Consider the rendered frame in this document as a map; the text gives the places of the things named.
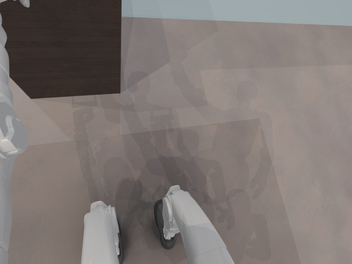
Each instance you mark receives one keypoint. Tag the left robot forearm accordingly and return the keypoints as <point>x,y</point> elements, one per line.
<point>5,92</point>

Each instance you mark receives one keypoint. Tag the right robot foot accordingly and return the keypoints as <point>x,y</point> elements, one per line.
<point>166,243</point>

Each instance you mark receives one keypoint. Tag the robot left upper arm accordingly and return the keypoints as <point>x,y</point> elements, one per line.
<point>14,140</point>

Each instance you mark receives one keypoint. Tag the right robot shin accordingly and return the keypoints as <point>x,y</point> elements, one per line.
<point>169,229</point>

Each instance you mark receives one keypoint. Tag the cabinet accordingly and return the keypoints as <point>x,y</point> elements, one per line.
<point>62,48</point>

